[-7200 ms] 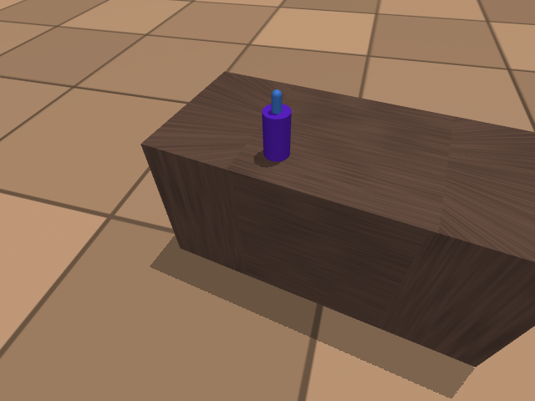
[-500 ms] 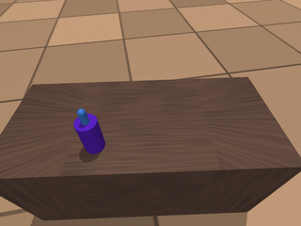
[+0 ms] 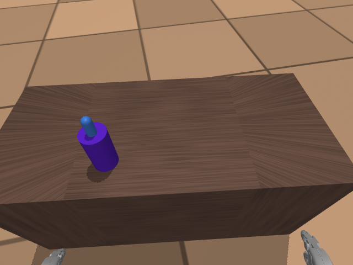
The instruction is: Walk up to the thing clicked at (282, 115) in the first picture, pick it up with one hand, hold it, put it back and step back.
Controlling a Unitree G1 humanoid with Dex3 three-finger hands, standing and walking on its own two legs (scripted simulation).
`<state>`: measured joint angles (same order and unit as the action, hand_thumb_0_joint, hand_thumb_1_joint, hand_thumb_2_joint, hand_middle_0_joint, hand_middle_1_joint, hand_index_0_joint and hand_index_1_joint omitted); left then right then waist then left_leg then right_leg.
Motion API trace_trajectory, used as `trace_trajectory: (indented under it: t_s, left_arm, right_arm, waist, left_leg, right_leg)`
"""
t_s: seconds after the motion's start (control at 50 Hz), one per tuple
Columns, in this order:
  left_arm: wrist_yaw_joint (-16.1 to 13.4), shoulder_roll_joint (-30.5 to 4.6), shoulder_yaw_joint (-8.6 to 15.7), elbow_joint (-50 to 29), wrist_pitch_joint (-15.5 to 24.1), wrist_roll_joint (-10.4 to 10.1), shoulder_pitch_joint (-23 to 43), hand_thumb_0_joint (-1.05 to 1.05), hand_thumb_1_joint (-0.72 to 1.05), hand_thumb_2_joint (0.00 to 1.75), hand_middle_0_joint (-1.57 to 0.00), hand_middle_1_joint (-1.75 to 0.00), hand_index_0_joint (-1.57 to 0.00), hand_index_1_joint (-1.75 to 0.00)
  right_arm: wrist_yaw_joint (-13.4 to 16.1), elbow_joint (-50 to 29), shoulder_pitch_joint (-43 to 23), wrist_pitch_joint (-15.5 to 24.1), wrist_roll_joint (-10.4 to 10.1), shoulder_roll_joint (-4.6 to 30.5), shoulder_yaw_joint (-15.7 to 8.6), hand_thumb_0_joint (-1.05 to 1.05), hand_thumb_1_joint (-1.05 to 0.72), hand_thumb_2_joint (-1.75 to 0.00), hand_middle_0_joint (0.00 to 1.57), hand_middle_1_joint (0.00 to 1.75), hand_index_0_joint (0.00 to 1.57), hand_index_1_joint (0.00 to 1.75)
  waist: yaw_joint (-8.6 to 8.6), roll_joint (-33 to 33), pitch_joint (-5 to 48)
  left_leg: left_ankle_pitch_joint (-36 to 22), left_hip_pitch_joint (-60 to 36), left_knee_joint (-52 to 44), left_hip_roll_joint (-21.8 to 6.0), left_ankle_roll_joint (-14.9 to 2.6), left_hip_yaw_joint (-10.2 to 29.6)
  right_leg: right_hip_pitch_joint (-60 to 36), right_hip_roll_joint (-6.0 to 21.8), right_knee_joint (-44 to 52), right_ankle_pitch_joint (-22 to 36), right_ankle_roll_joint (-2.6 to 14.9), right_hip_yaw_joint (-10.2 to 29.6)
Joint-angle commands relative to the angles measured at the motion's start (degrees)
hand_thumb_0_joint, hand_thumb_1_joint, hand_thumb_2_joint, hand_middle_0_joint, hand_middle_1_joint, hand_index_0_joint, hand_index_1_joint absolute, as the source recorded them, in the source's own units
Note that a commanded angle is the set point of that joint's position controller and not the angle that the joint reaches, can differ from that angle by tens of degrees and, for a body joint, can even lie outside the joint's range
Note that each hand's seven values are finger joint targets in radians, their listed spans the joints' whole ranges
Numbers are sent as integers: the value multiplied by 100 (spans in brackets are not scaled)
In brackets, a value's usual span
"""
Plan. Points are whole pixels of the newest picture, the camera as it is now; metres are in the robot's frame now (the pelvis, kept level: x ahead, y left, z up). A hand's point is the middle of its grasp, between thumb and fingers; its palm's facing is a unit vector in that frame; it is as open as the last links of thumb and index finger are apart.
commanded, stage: go down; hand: left
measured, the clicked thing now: (96, 142) +0.49 +0.26 -0.05
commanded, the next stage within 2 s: none
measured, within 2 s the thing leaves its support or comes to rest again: neither
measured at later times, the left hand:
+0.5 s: hand out of the picture +0.17 +0.27 -0.12, palm faces +0.08 -0.94 -0.32, open 17.5 cm
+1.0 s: hand out of the picture +0.16 +0.29 -0.10, palm faces +0.13 -0.94 -0.32, open 17.4 cm
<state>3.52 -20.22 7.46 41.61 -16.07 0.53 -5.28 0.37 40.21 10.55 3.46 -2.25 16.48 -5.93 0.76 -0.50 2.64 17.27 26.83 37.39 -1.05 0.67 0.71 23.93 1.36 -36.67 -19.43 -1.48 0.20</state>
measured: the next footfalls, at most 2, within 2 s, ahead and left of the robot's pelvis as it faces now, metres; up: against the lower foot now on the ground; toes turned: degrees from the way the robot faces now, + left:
none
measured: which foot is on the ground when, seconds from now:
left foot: down 0.00-1.00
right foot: down 0.00-1.00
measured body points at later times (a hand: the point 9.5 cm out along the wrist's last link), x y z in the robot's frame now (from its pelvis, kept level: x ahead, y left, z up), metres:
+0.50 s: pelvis +0.02 +0.00 -0.02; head +0.05 +0.01 +0.43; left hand +0.16 +0.32 -0.09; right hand +0.17 -0.27 -0.09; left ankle +0.02 +0.13 -0.72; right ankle -0.01 -0.14 -0.72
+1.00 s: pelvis +0.01 +0.00 -0.04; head +0.04 +0.01 +0.41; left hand +0.15 +0.34 -0.07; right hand +0.17 -0.26 -0.08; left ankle +0.02 +0.13 -0.72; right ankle -0.01 -0.14 -0.72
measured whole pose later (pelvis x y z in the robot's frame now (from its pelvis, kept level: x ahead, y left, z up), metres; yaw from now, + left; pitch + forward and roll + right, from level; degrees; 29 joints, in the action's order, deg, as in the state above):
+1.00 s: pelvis +0.01 +0.00 -0.04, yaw +1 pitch +11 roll -1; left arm 9.2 -24.0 15.5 12.6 -25.4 -1.7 -19.2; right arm 4.7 15.8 23.7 5.2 -1.8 13.4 -3.7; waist 0.8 -0.5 9.0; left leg 26.0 38.8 53.9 -0.8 0.7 2.2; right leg 34.8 1.5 -52.2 -28.2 -1.7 -0.9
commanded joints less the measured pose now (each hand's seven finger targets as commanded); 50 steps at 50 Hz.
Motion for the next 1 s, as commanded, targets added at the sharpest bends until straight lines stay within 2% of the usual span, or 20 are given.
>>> trace_trajectory:
  t_s: [0.0,0.02,0.06,0.12,0.14,0.16,0.18,0.2,0.22,0.24,0.28,0.4,0.46,0.52,0.64,0.72,0.74,0.86,0.92,0.98]
  left_arm:
    - [-75,-1469,594,-1468,152,117,541,0,-61,7,-6,-12,-8,-11]
    - [-108,-1384,611,-1452,177,118,494,0,-61,7,-6,-13,-8,-12]
    - [-127,-1170,504,-1500,223,95,469,0,-61,7,-6,-13,-8,-12]
    - [-147,-1220,644,-1595,149,58,-16,0,-61,6,-7,-13,-9,-12]
    - [-121,-1192,664,-1768,98,24,-180,0,-61,6,-7,-12,-8,-11]
    - [-117,-1233,683,-1767,48,18,-247,0,-61,6,-7,-13,-9,-12]
    - [-87,-1152,600,-1878,-10,9,-250,0,-61,6,-6,-12,-8,-11]
    - [-89,-1341,761,-1852,-84,22,-407,0,-61,7,-5,-12,-8,-10]
    - [-55,-1307,747,-1881,-129,18,-478,0,-61,6,-5,-12,-8,-11]
    - [-8,-1152,602,-1919,-169,1,-381,0,-61,7,-5,-12,-8,-10]
    - [45,-1223,665,-2038,-307,-3,-430,0,-61,5,-6,-12,-8,-10]
    - [152,-1402,813,-2572,-488,18,-386,0,-61,5,-5,-11,-8,-9]
    - [172,-1439,918,-2825,-531,29,-524,0,-60,7,-5,-11,-6,-10]
    - [173,-1402,950,-2962,-535,8,-633,0,-58,7,-5,-11,-6,-10]
    - [219,-1437,1090,-3275,-625,-88,-880,0,-57,8,-5,-10,-6,-9]
    - [316,-1529,1194,-3406,-707,-132,-1066,0,-56,7,-4,-9,-5,-9]
    - [324,-1610,1239,-3459,-723,-118,-1072,0,-57,8,-4,-10,-5,-10]
    - [466,-1697,1344,-3782,-739,-159,-1012,0,-56,8,-4,-9,-5,-9]
    - [517,-1746,1430,-3857,-739,-174,-1126,0,-54,9,-3,-9,-4,-9]
    - [569,-1741,1462,-3887,-742,-213,-1158,0,-55,10,-4,-10,-4,-10]
  right_arm:
    - [167,-1267,-533,359,28,1061,-455,0,49,-5,5,5,5,5]
    - [205,-1294,-618,415,47,1013,-443,0,52,-4,5,5,5,5]
    - [244,-1093,-561,518,88,779,-316,0,52,-4,5,5,5,5]
    - [314,-1161,-195,541,119,921,-486,0,51,-5,5,5,5,5]
    - [315,-1240,-86,541,118,846,-427,0,52,-4,5,5,5,5]
    - [336,-1533,-240,555,117,1008,-505,0,53,-4,5,5,5,5]
    - [337,-1149,168,512,120,808,-401,0,53,-4,5,5,5,5]
    - [354,-1619,-110,535,98,948,-451,0,54,-4,5,5,5,5]
    - [363,-1518,11,523,92,876,-431,0,54,-4,5,5,5,5]
    - [321,-1161,349,475,79,639,-317,0,55,-4,5,5,5,5]
    - [337,-1477,289,463,69,799,-434,0,53,-4,5,5,5,5]
    - [323,-1875,413,488,35,794,-499,0,54,-4,5,5,5,5]
    - [323,-2144,457,516,44,761,-504,0,53,-4,5,5,5,5]
    - [339,-2325,485,517,67,672,-423,0,54,-4,5,5,5,5]
    - [428,-2687,648,530,50,567,-328,0,54,-4,5,5,5,5]
    - [460,-2838,1005,470,46,522,-250,0,54,-4,5,5,5,5]
    - [490,-2986,908,480,32,602,-333,0,53,-5,5,5,5,5]
    - [500,-3133,1201,466,17,483,-243,0,53,-5,5,5,5,5]
    - [517,-3549,1107,505,20,549,-272,0,53,-5,5,5,5,5]
    - [534,-3440,1329,497,24,415,-127,0,53,-5,5,5,5,5]
  waist:
    - [-28,-174,1310]
    - [-40,-144,1422]
    - [-29,-164,1152]
    - [-4,-227,1384]
    - [-36,-240,1477]
    - [18,-183,1499]
    - [12,-291,1319]
    - [3,-191,1276]
    - [-26,-198,1246]
    - [12,-266,999]
    - [89,-205,995]
    - [64,-225,1035]
    - [11,-289,1284]
    - [-49,-282,1368]
    - [-41,-229,1275]
    - [-48,-303,1304]
    - [-16,-307,1288]
    - [-12,-431,1117]
    - [6,-384,1240]
    - [-33,-390,1140]
  left_leg:
    - [-1225,-684,-248,125,-112,-133]
    - [-1382,-695,-140,122,-113,-128]
    - [-1100,-469,-72,95,-104,-91]
    - [-1122,-519,16,92,-95,-99]
    - [-1240,-579,44,91,-86,-95]
    - [-1360,-606,35,74,-75,-77]
    - [-1336,-541,67,87,-70,-79]
    - [-1288,-455,77,106,-82,-82]
    - [-1356,-418,102,109,-83,-77]
    - [-1237,-326,110,92,-63,-73]
    - [-1196,-292,148,90,-72,-63]
    - [-1067,-178,298,99,-75,-46]
    - [-1381,-213,446,96,-65,-22]
    - [-1551,-159,545,74,-49,35]
    - [-895,106,641,122,-83,-2]
    - [-1039,188,771,145,-80,-27]
    - [-1053,187,779,150,-77,-37]
    - [-711,332,786,146,-60,0]
    - [-846,328,805,117,-46,50]
    - [-695,412,862,140,-67,33]
  right_leg:
    - [-286,-161,293,1297,178,-151]
    - [-323,-146,211,1454,159,-138]
    - [-50,-141,128,1174,163,-144]
    - [-86,-151,7,1195,160,-157]
    - [-158,-160,-10,1291,157,-185]
    - [-164,-184,-51,1390,153,-215]
    - [-21,-182,-51,1346,160,-216]
    - [-28,-170,-38,1328,151,-228]
    - [-44,-169,-71,1382,155,-242]
    - [143,-184,-108,1229,169,-247]
    - [268,-194,-142,1209,171,-268]
    - [443,-175,-262,1054,159,-268]
    - [388,-164,-424,1304,152,-254]
    - [419,-168,-547,1333,162,-269]
    - [606,-146,-574,856,138,-249]
    - [673,-136,-681,996,128,-248]
    - [723,-138,-703,1024,126,-250]
    - [986,-156,-772,611,164,-273]
    - [945,-181,-861,680,161,-309]
    - [1008,-163,-861,565,152,-294]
